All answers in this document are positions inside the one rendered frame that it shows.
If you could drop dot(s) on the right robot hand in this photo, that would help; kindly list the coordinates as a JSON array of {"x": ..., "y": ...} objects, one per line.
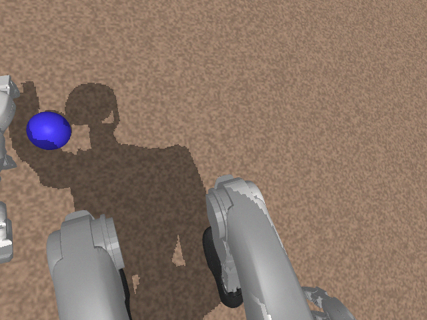
[{"x": 333, "y": 308}]

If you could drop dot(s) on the right robot foot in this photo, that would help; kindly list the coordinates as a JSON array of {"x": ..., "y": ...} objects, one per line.
[{"x": 230, "y": 299}]

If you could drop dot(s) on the left robot foot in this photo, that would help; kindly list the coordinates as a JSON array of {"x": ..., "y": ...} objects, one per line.
[{"x": 126, "y": 291}]

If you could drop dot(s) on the left robot arm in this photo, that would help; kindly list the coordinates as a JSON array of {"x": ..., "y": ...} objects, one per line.
[{"x": 6, "y": 235}]

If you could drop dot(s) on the ball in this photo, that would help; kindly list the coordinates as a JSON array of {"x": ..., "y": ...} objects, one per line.
[{"x": 48, "y": 130}]

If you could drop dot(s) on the left robot hand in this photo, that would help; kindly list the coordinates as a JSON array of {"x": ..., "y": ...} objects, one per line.
[{"x": 8, "y": 91}]

